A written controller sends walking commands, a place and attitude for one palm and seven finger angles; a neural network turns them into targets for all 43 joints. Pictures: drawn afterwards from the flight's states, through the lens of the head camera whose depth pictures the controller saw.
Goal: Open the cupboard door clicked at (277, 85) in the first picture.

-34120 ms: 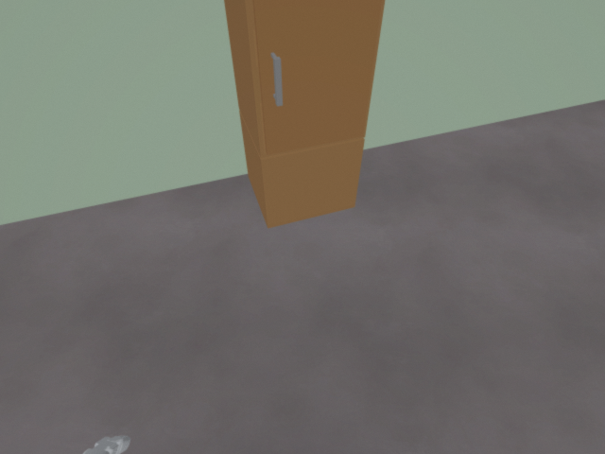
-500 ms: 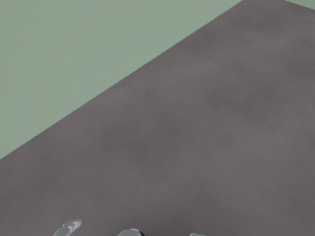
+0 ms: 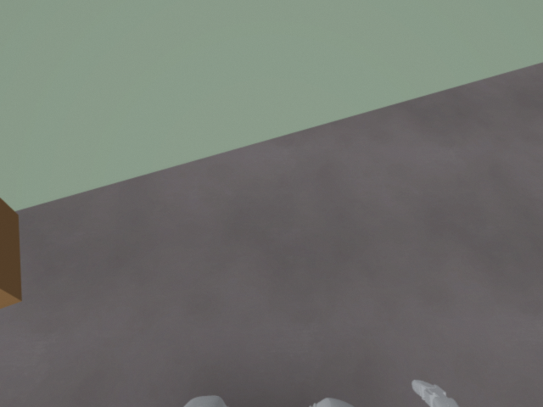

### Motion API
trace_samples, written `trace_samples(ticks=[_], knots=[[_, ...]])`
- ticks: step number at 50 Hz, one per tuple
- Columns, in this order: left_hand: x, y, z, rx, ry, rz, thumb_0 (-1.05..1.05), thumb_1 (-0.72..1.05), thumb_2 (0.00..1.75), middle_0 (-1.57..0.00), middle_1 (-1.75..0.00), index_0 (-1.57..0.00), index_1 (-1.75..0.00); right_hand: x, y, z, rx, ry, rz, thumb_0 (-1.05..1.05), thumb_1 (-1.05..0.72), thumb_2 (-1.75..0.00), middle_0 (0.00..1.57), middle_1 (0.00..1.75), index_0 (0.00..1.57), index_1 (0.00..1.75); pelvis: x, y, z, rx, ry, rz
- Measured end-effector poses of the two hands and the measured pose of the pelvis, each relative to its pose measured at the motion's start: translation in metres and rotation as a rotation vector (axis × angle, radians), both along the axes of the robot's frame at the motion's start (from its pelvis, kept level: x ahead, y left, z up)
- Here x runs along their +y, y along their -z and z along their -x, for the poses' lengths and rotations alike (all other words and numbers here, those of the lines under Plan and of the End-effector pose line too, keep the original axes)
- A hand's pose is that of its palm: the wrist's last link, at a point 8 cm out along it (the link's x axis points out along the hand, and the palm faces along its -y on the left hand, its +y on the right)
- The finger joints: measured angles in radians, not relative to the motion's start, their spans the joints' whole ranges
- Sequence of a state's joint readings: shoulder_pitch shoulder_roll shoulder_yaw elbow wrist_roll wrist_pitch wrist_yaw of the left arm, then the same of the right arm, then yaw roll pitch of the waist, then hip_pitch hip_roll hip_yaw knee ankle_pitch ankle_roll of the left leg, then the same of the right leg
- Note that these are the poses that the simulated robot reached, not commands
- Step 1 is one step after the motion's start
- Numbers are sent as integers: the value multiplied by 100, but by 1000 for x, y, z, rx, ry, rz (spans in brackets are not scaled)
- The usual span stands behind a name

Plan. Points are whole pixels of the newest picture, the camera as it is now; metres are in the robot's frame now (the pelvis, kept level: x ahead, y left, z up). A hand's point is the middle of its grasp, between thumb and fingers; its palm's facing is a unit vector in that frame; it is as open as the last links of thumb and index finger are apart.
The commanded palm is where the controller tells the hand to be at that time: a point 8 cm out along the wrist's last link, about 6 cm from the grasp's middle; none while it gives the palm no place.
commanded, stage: turn to face it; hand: left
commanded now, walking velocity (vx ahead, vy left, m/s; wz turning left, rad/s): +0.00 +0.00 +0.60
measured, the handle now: out of the picture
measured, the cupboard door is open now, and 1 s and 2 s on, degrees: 39 39 39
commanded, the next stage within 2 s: take the last steps up to it in 1.88 s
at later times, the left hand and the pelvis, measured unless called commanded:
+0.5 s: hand out of the picture +0.04 +0.15 -0.13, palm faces +0.26 -0.93 -0.28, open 7.3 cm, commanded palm none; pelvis +0.02 -0.06 +0.02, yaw +17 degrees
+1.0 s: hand out of the picture -0.01 +0.19 -0.14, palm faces +0.55 -0.79 -0.27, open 7.3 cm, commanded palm none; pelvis +0.03 -0.05 +0.02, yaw +34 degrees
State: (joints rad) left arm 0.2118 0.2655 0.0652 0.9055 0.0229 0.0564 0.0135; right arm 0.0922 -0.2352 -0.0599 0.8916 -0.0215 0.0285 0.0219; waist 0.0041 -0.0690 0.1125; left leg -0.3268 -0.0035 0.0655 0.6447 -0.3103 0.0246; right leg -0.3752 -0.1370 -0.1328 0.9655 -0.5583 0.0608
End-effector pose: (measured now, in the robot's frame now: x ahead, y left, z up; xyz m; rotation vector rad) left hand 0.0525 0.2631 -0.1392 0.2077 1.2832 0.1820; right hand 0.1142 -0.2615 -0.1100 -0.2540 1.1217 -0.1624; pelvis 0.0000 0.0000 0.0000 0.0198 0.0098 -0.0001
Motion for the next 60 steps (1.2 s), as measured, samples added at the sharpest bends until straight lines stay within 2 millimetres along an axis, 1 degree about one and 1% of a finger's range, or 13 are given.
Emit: trace_samples(ticks=[4, 8, 16, 18, 22, 27, 31, 35, 39, 44, 50, 56, 60], knots=[[7, -12, -4, -27, -41, -10, 1, 91, 90, -20, -30, -20, -30, 7, -6, -1, 27, -42, 8, 0, -91, -90, 20, 30, 20, 30, -1, -10, -1, 8, -45, 20], [4, -25, -11, -76, -63, -19, 0, 91, 90, -19, -30, -20, -30, 8, -4, 2, 69, -73, -11, 0, -91, -90, 21, 30, 20, 30, -8, -15, -2, 14, -82, 27], [-28, -35, -17, -146, -98, -70, 0, 91, 90, -19, -30, -20, -30, -20, 25, -4, 122, -103, -67, 0, -90, -90, 21, 30, 20, 30, -43, -4, -10, 22, -169, 6], [-40, -38, -9, -142, -115, -75, 0, 91, 90, -19, -30, -20, -30, -27, 29, -11, 134, -119, -69, 1, -90, -90, 21, 30, 20, 30, -49, -5, -10, 11, -201, 8], [-59, -43, 13, -107, -181, -59, 0, 91, 90, -20, -30, -20, -30, -33, 22, -29, 147, -163, -68, 1, -91, -90, 20, 30, 20, 30, -55, -15, -14, 2, -259, -14], [-76, -39, 40, -72, -265, -18, 0, 91, 90, -20, -30, -21, -30, -25, 10, -56, 144, -242, -58, 1, -91, -90, 20, 30, 19, 30, -60, -21, -19, 5, -331, -31], [-76, -28, 66, -51, -343, 6, 0, 91, 90, -20, -30, -21, -30, -4, 5, -84, 120, -332, -38, 1, -91, -90, 20, 30, 19, 30, -56, -18, -18, 5, -385, -24], [-64, -8, 98, -23, -427, 27, 0, 91, 90, -20, -30, -21, -30, 27, 2, -113, 52, -425, -15, 1, -91, -90, 20, 30, 19, 30, -43, -6, -17, 3, -441, -1], [-49, 2, 119, 19, -495, 21, 0, 91, 90, -20, -30, -21, -30, 51, -3, -124, 4, -493, 2, 0, -91, -90, 20, 30, 19, 30, -37, -2, -15, 3, -486, 7], [-36, -14, 113, -29, -536, -5, 1, 91, 90, -19, -30, -20, -30, 58, -11, -118, 36, -534, 16, 0, -91, -90, 20, 30, 20, 30, -37, -14, -17, 5, -536, 29], [-35, -31, 93, -107, -555, -48, 0, 91, 90, -19, -30, -20, -30, 48, -3, -114, 97, -562, -2, 0, -90, -90, 21, 30, 20, 30, -48, -18, -25, 2, -595, 35], [-56, -38, 74, -170, -579, -108, 0, 91, 90, -19, -30, -20, -30, 25, 23, -127, 150, -580, -29, 0, -90, -90, 21, 30, 20, 30, -72, -6, -43, 9, -666, 15], [-84, -45, 83, -158, -627, -110, 0, 91, 90, -20, -30, -20, -30, 20, 26, -145, 172, -619, -24, 1, -91, -90, 21, 30, 20, 30, -80, -10, -47, -9, -731, 0]])
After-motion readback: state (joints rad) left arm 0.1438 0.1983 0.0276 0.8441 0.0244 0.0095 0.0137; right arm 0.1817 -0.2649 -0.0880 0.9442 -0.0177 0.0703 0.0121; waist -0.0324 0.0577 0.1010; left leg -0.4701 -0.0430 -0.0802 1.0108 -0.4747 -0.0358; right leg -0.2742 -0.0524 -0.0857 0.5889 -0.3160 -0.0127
